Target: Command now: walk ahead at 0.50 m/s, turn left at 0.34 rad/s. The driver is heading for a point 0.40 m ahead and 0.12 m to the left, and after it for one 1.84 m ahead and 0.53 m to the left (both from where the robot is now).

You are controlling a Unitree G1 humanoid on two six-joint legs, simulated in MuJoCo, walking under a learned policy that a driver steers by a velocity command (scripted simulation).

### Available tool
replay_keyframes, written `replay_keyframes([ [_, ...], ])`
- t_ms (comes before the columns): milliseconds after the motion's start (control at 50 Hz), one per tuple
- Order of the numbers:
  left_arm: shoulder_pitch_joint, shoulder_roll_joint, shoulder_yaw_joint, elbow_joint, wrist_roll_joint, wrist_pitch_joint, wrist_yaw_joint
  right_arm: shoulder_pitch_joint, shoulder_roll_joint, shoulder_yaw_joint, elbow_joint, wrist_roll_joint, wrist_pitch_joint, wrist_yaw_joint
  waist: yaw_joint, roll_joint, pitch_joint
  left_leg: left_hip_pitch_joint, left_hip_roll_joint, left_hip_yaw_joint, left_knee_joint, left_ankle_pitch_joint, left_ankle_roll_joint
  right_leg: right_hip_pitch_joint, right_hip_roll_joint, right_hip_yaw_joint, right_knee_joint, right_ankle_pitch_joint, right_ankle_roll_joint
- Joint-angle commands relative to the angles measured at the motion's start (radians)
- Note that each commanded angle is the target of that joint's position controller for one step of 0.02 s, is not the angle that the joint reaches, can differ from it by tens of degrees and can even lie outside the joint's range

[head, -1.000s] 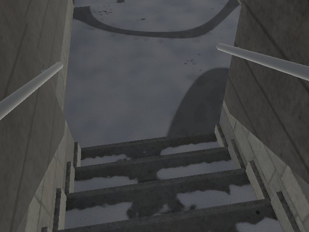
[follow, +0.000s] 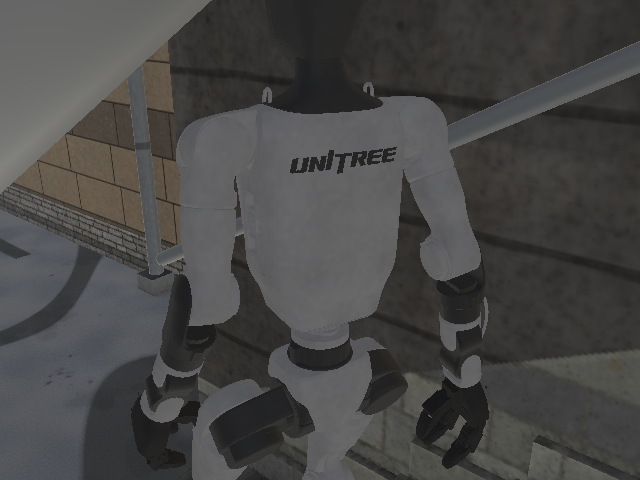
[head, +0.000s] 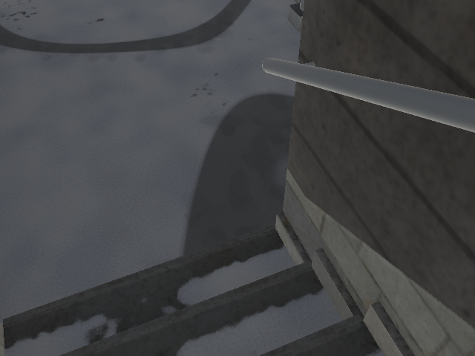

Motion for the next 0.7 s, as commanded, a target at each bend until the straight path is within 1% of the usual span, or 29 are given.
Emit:
replay_keyframes([
  [20,0.186,0.125,0.034,0.023,-0.028,-0.028,0.039,-0.025,-0.132,-0.046,-0.067,-0.057,0.028,0.027,0.05,-0.001,0.037,-0.211,0.109,-0.094,-0.389,0.357,-0.05,0.029,-0.399,0.291,-0.188,0.428,-0.17],
  [40,0.192,0.155,0.044,0.034,-0.035,-0.04,0.039,-0.045,-0.093,-0.042,-0.077,-0.053,0.047,0.035,0.042,-0.029,0.053,-0.13,0.087,-0.062,-0.457,0.374,-0.061,-0.056,-0.381,0.255,-0.194,0.466,-0.167],
  [60,0.206,0.185,0.058,0.034,-0.019,-0.048,0.036,0.022,-0.055,-0.037,-0.054,-0.061,0.058,0.043,0.022,-0.059,0.016,-0.112,0.096,-0.023,-0.466,0.371,-0.06,-0.05,-0.362,0.217,-0.164,0.523,-0.169],
  [100,0.228,0.19,0.063,0.02,-0.003,-0.038,0.031,0.045,-0.075,-0.044,-0.044,-0.039,0.063,0.049,0.017,-0.114,-0.066,-0.15,0.087,0.009,-0.432,0.535,-0.043,0.022,-0.367,0.183,-0.09,0.584,-0.151],
  [120,0.265,0.137,0.054,0.031,-0.018,-0.045,0.027,-0.031,-0.095,-0.058,-0.065,-0.02,0.06,0.048,0.031,-0.064,-0.032,-0.179,0.089,-0.023,-0.544,0.691,-0.025,0.015,-0.312,0.132,-0.092,0.429,-0.118],
  [160,0.298,0.083,0.042,0.061,-0.028,-0.049,0.043,-0.169,-0.087,-0.063,-0.107,-0.037,0.045,0.055,0.07,-0.109,0.001,-0.292,0.074,-0.091,-0.668,0.894,0.003,0.095,-0.292,0.14,-0.009,0.146,-0.057],
  [180,0.284,0.069,0.033,0.065,-0.032,-0.051,0.048,-0.199,-0.091,-0.063,-0.125,-0.038,0.044,0.059,0.052,-0.081,0.025,-0.246,0.062,-0.091,-0.782,1.029,-0.008,0.02,-0.279,0.114,0.012,-0.011,-0.037],
  [260,0.259,0.111,0.034,0.031,-0.016,-0.052,0.036,-0.328,-0.084,-0.052,-0.177,-0.025,0.041,0.086,0.105,-0.087,0.074,-0.049,0.037,0.007,-0.931,1.188,-0.006,-0.11,-0.272,0.037,0.073,-0.231,0.008],
  [280,0.262,0.126,0.035,0.041,-0.007,-0.046,0.043,-0.414,-0.075,-0.04,-0.206,-0.005,0.031,0.086,0.143,-0.097,0.114,-0.025,0.043,0.037,-1.007,1.199,-0.018,-0.124,-0.27,0.021,0.076,-0.252,0.014],
  [320,0.28,0.161,0.044,0.051,0.006,-0.043,0.056,-0.482,-0.083,-0.03,-0.232,0.005,0.028,0.072,0.184,-0.105,0.176,-0.066,0.061,0.041,-1.093,1.089,-0.017,-0.026,-0.303,0.049,0.152,-0.214,0.001],
  [340,0.315,0.171,0.045,0.059,-0.003,-0.035,0.068,-0.504,-0.088,-0.025,-0.24,-0.003,0.025,0.074,0.203,-0.088,0.211,-0.116,0.082,0.027,-1.125,1.007,-0.012,0.054,-0.339,0.087,0.198,-0.133,-0.016],
  [360,0.337,0.184,0.047,0.072,0.006,-0.025,0.071,-0.499,-0.1,-0.028,-0.246,0.002,0.022,0.076,0.209,-0.075,0.231,-0.096,0.079,0.065,-1.174,0.918,0.005,0.068,-0.346,0.067,0.261,-0.02,-0.019],
  [380,0.346,0.177,0.043,0.082,0.01,-0.004,0.077,-0.425,-0.113,-0.033,-0.218,0.012,0.014,0.074,0.185,-0.057,0.2,-0.005,0.079,0.095,-1.232,0.883,0.024,0.073,-0.34,0.025,0.407,0.06,-0.019],
  [400,0.363,0.185,0.044,0.09,0.001,0.006,0.08,-0.297,-0.12,-0.039,-0.165,0.017,0.013,0.071,0.135,-0.033,0.11,0.155,0.043,0.141,-1.279,0.899,0.038,0.093,-0.321,-0.012,0.57,0.213,-0.023],
  [420,0.321,0.216,0.051,0.086,-0.012,0.016,0.083,-0.068,-0.124,-0.047,-0.089,0.003,0.013,0.068,0.014,-0.048,-0.017,0.436,0.032,0.127,-1.332,0.935,0.066,0.033,-0.294,-0.031,0.82,0.289,-0.023],
  [440,0.282,0.212,0.056,0.064,-0.013,0.022,0.08,0.057,-0.193,-0.078,-0.036,-0.017,0.016,0.063,-0.061,0.115,-0.062,0.64,0.03,0.106,-1.302,0.956,0.094,-0.135,-0.179,-0.091,1.221,-0.077,0.0],
  [460,0.325,0.116,0.04,-0.006,-0.042,0.017,0.058,0.083,-0.295,-0.092,-0.042,-0.015,0.012,0.075,0.01,0.357,-0.155,1.0,0.203,-0.077,-0.875,1.62,0.204,-0.628,-0.076,-0.068,1.641,-0.721,0.044],
  [480,0.265,0.145,0.029,-0.078,-0.043,0.01,0.055,0.115,-0.312,-0.094,-0.078,0.041,0.017,0.069,-0.028,0.249,-0.358,1.077,0.299,-0.297,-0.903,1.488,0.263,-0.759,-0.106,0.044,1.659,-0.655,0.041],
  [500,0.176,0.166,0.034,-0.117,-0.033,0.004,0.053,0.106,-0.299,-0.09,-0.099,0.047,0.03,0.055,-0.047,0.142,-0.365,1.015,0.36,-0.425,-1.088,1.066,0.302,-0.863,-0.095,0.073,1.612,-0.573,0.056],
  [520,0.135,0.131,0.018,-0.126,-0.021,0.003,0.056,0.06,-0.282,-0.08,-0.104,0.017,0.034,0.035,-0.012,0.11,-0.253,0.815,0.386,-0.505,-1.24,0.453,0.315,-0.888,-0.129,0.153,1.415,-0.453,0.056],
  [540,0.102,0.151,0.021,-0.11,0.009,0.018,0.053,0.013,-0.241,-0.063,-0.117,0.017,0.036,0.031,0.018,0.034,-0.157,0.619,0.361,-0.538,-1.269,0.336,0.298,-0.844,-0.143,0.148,1.356,-0.42,0.054],
  [560,0.123,0.121,0.011,-0.114,0.025,0.032,0.047,-0.007,-0.191,-0.037,-0.099,0.007,0.022,0.031,0.082,-0.002,-0.081,0.44,0.307,-0.481,-1.231,0.256,0.258,-0.797,-0.152,0.174,1.154,-0.229,0.07],
  [580,0.116,0.116,0.003,-0.103,0.046,0.041,0.044,-0.044,-0.172,-0.031,-0.116,-0.01,0.007,0.039,0.099,-0.019,-0.006,0.248,0.277,-0.464,-1.243,0.322,0.245,-0.703,-0.143,0.175,1.077,-0.188,0.083],
  [600,0.044,0.12,0.003,-0.14,0.046,0.042,0.039,-0.148,-0.168,-0.024,-0.157,0.007,-0.006,0.027,0.156,-0.066,0.055,-0.002,0.198,-0.372,-1.335,0.424,0.214,-0.514,-0.143,0.172,0.771,-0.033,0.128],
  [620,0.029,0.117,0.005,-0.142,0.053,0.044,0.034,-0.139,-0.2,-0.035,-0.153,0.023,-0.014,0.018,0.164,-0.005,0.016,-0.041,0.158,-0.349,-1.346,0.576,0.229,-0.376,-0.12,0.15,0.62,0.057,0.158],
  [640,0.111,0.09,-0.007,-0.101,0.054,0.052,0.032,-0.084,-0.228,-0.045,-0.131,0.026,-0.007,0.016,0.173,0.065,-0.057,-0.026,0.144,-0.306,-1.315,0.759,0.236,-0.275,-0.099,0.127,0.63,0.12,0.16],
  [660,0.247,0.103,0.005,-0.03,0.027,0.057,0.025,-0.059,-0.24,-0.06,-0.129,0.017,-0.006,0.021,0.198,0.123,-0.121,0.081,0.157,-0.306,-1.244,0.817,0.239,-0.296,-0.103,0.135,0.706,0.265,0.14],
  [680,0.175,0.131,0.012,-0.046,0.01,0.062,0.026,-0.037,-0.208,-0.054,-0.138,0.033,-0.005,0.022,0.17,0.074,-0.093,0.114,0.162,-0.333,-1.24,0.754,0.245,-0.36,-0.117,0.155,0.684,0.279,0.131],
  [700,0.033,0.18,0.037,-0.098,-0.005,0.057,0.02,0.017,-0.171,-0.047,-0.113,0.044,-0.001,0.012,0.124,0.009,-0.042,0.218,0.124,-0.368,-1.19,0.492,0.241,-0.512,-0.143,0.225,0.543,0.405,0.125],
])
